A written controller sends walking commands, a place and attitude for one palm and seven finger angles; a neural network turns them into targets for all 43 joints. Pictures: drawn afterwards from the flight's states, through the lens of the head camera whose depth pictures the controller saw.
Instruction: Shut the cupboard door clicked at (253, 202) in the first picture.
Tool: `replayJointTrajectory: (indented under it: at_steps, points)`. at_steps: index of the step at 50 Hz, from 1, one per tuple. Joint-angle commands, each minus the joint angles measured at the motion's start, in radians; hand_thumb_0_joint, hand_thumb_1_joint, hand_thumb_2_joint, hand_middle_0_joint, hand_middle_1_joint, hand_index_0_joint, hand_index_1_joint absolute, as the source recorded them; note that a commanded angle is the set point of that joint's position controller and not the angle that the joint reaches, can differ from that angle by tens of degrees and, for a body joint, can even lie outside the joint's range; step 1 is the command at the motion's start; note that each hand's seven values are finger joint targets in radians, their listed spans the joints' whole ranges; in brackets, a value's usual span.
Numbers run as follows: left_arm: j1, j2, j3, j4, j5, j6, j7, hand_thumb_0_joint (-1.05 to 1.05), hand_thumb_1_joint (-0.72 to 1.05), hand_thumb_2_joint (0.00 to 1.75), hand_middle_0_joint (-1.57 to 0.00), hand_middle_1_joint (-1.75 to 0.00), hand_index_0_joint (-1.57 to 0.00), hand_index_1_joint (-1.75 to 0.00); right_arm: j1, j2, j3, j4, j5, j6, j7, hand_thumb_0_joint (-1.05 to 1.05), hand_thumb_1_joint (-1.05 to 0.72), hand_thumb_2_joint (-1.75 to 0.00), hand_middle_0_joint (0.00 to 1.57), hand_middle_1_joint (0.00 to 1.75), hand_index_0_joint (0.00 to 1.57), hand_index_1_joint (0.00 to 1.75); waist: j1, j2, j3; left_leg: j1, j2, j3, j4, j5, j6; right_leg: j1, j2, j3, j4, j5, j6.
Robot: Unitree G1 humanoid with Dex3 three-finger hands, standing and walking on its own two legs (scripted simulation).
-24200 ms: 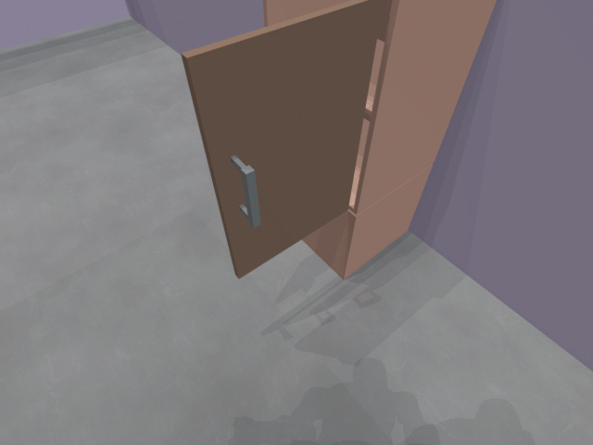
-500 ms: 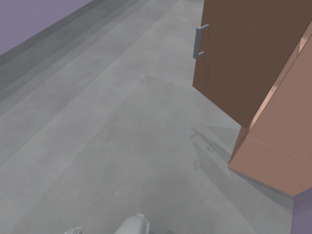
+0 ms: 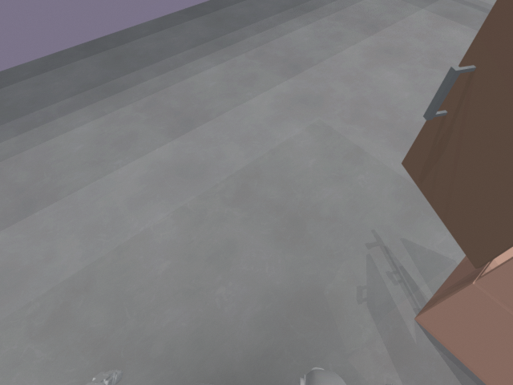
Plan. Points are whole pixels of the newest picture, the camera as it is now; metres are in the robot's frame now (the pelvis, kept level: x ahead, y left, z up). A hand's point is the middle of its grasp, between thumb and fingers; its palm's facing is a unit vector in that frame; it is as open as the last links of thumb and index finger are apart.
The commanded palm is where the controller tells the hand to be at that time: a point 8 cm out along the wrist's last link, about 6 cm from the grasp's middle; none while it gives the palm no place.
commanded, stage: walk to a spot facing it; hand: left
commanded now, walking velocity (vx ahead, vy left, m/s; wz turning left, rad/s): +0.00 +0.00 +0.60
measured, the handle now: (448, 93) +0.79 -0.44 -0.02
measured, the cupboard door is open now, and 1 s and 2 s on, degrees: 64 64 64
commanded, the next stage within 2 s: turn to face it in 1.52 s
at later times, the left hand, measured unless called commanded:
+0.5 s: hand out of the picture -0.04 +0.17 -0.17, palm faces +0.42 -0.88 -0.21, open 7.4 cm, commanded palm none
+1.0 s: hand (111, 342) +0.19 +0.28 -0.15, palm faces +0.48 -0.84 -0.25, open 7.4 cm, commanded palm none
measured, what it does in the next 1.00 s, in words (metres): walks ahead, turning left: right foot, then left foot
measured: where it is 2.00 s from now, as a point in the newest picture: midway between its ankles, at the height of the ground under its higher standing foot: (211, 304)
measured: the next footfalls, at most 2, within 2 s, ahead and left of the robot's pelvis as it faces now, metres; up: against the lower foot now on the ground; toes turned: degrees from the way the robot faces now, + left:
right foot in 0.08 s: +0.07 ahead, -0.14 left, +0.00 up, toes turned +0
left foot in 0.54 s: +0.01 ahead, +0.13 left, +0.00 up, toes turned +31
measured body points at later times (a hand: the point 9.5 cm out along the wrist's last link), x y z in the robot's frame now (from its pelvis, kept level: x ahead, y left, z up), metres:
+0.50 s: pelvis +0.01 -0.02 +0.01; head +0.03 +0.01 +0.45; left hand -0.06 +0.22 -0.15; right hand +0.17 -0.23 -0.13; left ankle -0.04 +0.10 -0.71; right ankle +0.03 -0.14 -0.73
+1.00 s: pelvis +0.18 +0.05 -0.02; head +0.22 +0.03 +0.43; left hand +0.17 +0.32 -0.13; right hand +0.23 -0.17 -0.18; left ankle -0.02 +0.11 -0.73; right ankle +0.32 +0.01 -0.74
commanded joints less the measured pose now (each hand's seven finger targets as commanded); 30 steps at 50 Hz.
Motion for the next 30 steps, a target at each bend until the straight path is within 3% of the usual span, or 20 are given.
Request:
replayJointTrajectory:
  at_steps: [1,2,3,4,5,6,7,8,9,11,15,19,22,24,25,26,27,28,29,30]
  points:
    - [0.089,0.061,0.019,-0.063,-0.008,-0.035,-0.001,0.00,0.90,0.90,-0.20,-0.30,-0.20,-0.30,-0.035,-0.226,-0.072,-0.074,-0.003,0.000,-0.007,0.00,-0.90,-0.90,0.20,0.30,0.20,0.30,0.019,0.191,-0.128,-0.054,0.181,-0.210,-0.106,0.263,0.144,0.187,0.057,-0.034,-0.233,0.099,-0.009]
    - [0.138,0.070,0.025,-0.051,-0.006,-0.042,0.000,0.00,0.90,0.90,-0.20,-0.30,-0.20,-0.30,-0.059,-0.215,-0.074,-0.082,0.002,0.002,-0.004,0.00,-0.90,-0.90,0.20,0.30,0.20,0.30,0.049,0.165,-0.129,-0.128,0.142,-0.197,-0.062,0.180,0.118,0.286,0.062,-0.049,-0.350,0.189,-0.007]
    - [0.178,0.115,0.035,-0.046,0.002,-0.054,0.004,0.00,0.90,0.90,-0.20,-0.30,-0.20,-0.30,-0.051,-0.177,-0.072,-0.088,0.011,0.002,0.002,0.00,-0.90,-0.90,0.20,0.30,0.20,0.30,0.068,0.032,-0.147,-0.218,0.063,-0.152,0.036,0.015,0.068,0.394,-0.011,0.016,-0.495,0.222,-0.017]
    - [0.186,0.216,0.052,-0.055,0.020,-0.068,0.015,0.00,0.90,0.90,-0.20,-0.30,-0.20,-0.30,-0.007,-0.098,-0.064,-0.102,0.018,0.001,0.007,0.00,-0.90,-0.90,0.20,0.30,0.20,0.30,0.070,-0.298,-0.166,-0.350,-0.084,-0.006,0.322,-0.274,-0.009,0.444,-0.300,0.347,-0.648,0.177,-0.112]
    - [0.155,0.246,0.049,-0.069,0.013,-0.061,0.019,0.00,0.90,0.90,-0.20,-0.30,-0.20,-0.30,-0.020,-0.131,-0.073,-0.111,0.009,0.010,0.012,0.00,-0.90,-0.90,0.20,0.30,0.20,0.30,0.066,-0.323,-0.136,-0.313,-0.066,-0.021,0.584,-0.382,-0.009,0.271,-0.423,0.433,-0.685,0.189,-0.201]
    - [0.088,0.207,0.038,-0.087,0.010,-0.055,0.020,0.00,0.90,0.90,-0.20,-0.30,-0.20,-0.30,0.002,-0.127,-0.074,-0.103,0.005,0.018,0.020,0.00,-0.90,-0.90,0.20,0.30,0.20,0.30,0.026,-0.215,-0.105,-0.301,-0.032,-0.049,0.712,-0.323,0.004,0.174,-0.390,0.340,-0.690,0.055,-0.224]
    - [0.028,0.156,0.034,-0.101,0.009,-0.058,0.023,0.00,0.90,0.90,-0.20,-0.30,-0.20,-0.30,0.004,-0.125,-0.078,-0.076,0.001,0.024,0.021,0.00,-0.90,-0.90,0.20,0.30,0.20,0.30,0.002,-0.263,-0.073,-0.318,-0.011,-0.049,0.777,-0.258,0.000,0.135,-0.330,0.320,-0.695,0.025,-0.203]
    - [-0.004,0.134,0.024,-0.109,0.008,-0.060,0.021,0.00,0.90,0.90,-0.20,-0.30,-0.20,-0.30,0.026,-0.128,-0.076,-0.058,-0.003,0.027,0.027,0.00,-0.90,-0.90,0.20,0.30,0.20,0.30,-0.021,-0.234,-0.063,-0.313,0.009,-0.024,0.813,-0.190,-0.011,0.133,-0.289,0.234,-0.685,0.020,-0.183]
    - [-0.025,0.110,0.015,-0.112,0.005,-0.065,0.018,0.00,0.90,0.90,-0.20,-0.30,-0.20,-0.30,0.047,-0.123,-0.073,-0.046,-0.005,0.027,0.036,0.00,-0.90,-0.90,0.20,0.30,0.20,0.30,-0.036,-0.221,-0.065,-0.303,0.023,0.003,0.806,-0.134,-0.021,0.143,-0.249,0.127,-0.675,0.054,-0.161]
    - [0.003,0.100,0.017,-0.101,0.005,-0.074,0.017,0.00,0.90,0.90,-0.20,-0.30,-0.20,-0.30,0.055,-0.101,-0.063,-0.038,-0.003,0.025,0.046,0.00,-0.90,-0.90,0.20,0.30,0.20,0.30,-0.031,-0.201,-0.093,-0.298,0.030,0.048,0.722,-0.093,-0.034,0.221,-0.223,0.035,-0.677,0.090,-0.143]
    - [0.120,0.116,0.031,-0.037,0.008,-0.093,0.017,0.00,0.90,0.90,-0.20,-0.30,-0.20,-0.30,-0.040,-0.087,-0.057,-0.050,-0.001,0.014,0.057,0.00,-0.90,-0.90,0.20,0.30,0.20,0.30,0.036,-0.145,-0.064,-0.337,0.063,0.087,0.550,-0.118,-0.033,0.344,-0.292,0.026,-0.724,0.024,-0.172]
    - [0.174,0.139,0.045,0.008,0.015,-0.102,0.009,0.00,0.90,0.90,-0.20,-0.30,-0.20,-0.30,-0.087,-0.062,-0.046,-0.064,0.002,-0.006,0.060,0.00,-0.90,-0.90,0.20,0.30,0.20,0.30,0.065,-0.136,-0.072,-0.314,0.082,0.120,0.340,-0.196,-0.017,0.420,-0.348,0.004,-0.718,0.020,-0.195]
    - [0.168,0.159,0.055,0.023,0.019,-0.104,-0.001,0.00,0.90,0.90,-0.20,-0.30,-0.20,-0.30,-0.070,-0.056,-0.042,-0.071,0.007,-0.022,0.063,0.00,-0.90,-0.90,0.20,0.30,0.20,0.30,0.060,-0.156,-0.078,-0.219,0.078,0.156,0.195,-0.239,0.003,0.387,-0.375,-0.034,-0.692,0.004,-0.192]
    - [0.149,0.171,0.057,0.033,0.015,-0.105,-0.008,0.00,0.90,0.90,-0.20,-0.30,-0.20,-0.30,-0.012,-0.061,-0.041,-0.060,0.005,-0.030,0.060,0.00,-0.90,-0.90,0.20,0.30,0.20,0.30,0.026,-0.128,-0.092,-0.086,0.057,0.197,0.088,-0.184,0.012,0.316,-0.369,-0.087,-0.638,-0.017,-0.169]
    - [0.143,0.166,0.056,0.035,0.012,-0.102,-0.013,0.00,0.90,0.90,-0.20,-0.30,-0.20,-0.30,0.034,-0.072,-0.044,-0.049,0.003,-0.034,0.058,0.00,-0.90,-0.90,0.20,0.30,0.20,0.30,0.001,-0.081,-0.110,0.037,0.038,0.213,0.002,-0.143,0.017,0.246,-0.338,-0.138,-0.564,-0.051,-0.138]
    - [0.125,0.155,0.051,0.029,0.002,-0.097,-0.019,0.00,0.90,0.90,-0.20,-0.30,-0.20,-0.30,0.126,-0.112,-0.053,-0.023,0.002,-0.041,0.053,0.00,-0.90,-0.90,0.20,0.30,0.20,0.30,-0.052,0.025,-0.144,0.222,0.038,0.177,-0.097,-0.110,0.030,0.120,-0.284,-0.209,-0.413,-0.071,-0.093]
    - [0.107,0.087,0.040,0.000,-0.005,-0.090,-0.032,0.00,0.90,0.90,-0.20,-0.30,-0.20,-0.30,0.231,-0.223,-0.082,0.004,-0.010,-0.044,0.040,0.00,-0.90,-0.90,0.20,0.30,0.20,0.30,-0.113,0.320,-0.156,0.379,0.242,-0.186,-0.219,-0.295,0.118,-0.127,-0.144,-0.287,-0.111,-0.121,-0.024]
    - [-0.032,0.056,0.019,-0.075,0.007,-0.088,-0.038,0.00,0.90,0.90,-0.20,-0.30,-0.20,-0.30,0.349,-0.289,-0.097,0.038,-0.013,-0.046,0.020,0.00,-0.90,-0.90,0.20,0.30,0.20,0.30,-0.181,0.378,-0.101,0.419,0.402,-0.433,-0.328,-0.298,0.211,-0.368,-0.052,-0.192,0.119,-0.184,-0.008]
    - [-0.105,0.063,0.015,-0.103,0.013,-0.092,-0.040,0.00,0.90,0.90,-0.20,-0.30,-0.20,-0.30,0.377,-0.283,-0.090,0.061,-0.008,-0.047,0.010,0.00,-0.90,-0.90,0.20,0.30,0.20,0.30,-0.174,0.219,-0.063,0.396,0.431,-0.410,-0.321,-0.196,0.248,-0.421,-0.084,-0.081,0.186,-0.120,-0.027]
    - [-0.105,0.062,0.018,-0.085,0.016,-0.096,-0.040,0.00,0.90,0.90,-0.20,-0.30,-0.20,-0.30,0.339,-0.240,-0.068,0.055,-0.006,-0.055,0.008,0.00,-0.90,-0.90,0.20,0.30,0.20,0.30,-0.140,0.158,-0.068,0.323,0.387,-0.351,-0.309,-0.196,0.220,-0.366,-0.096,-0.047,0.210,-0.053,-0.037]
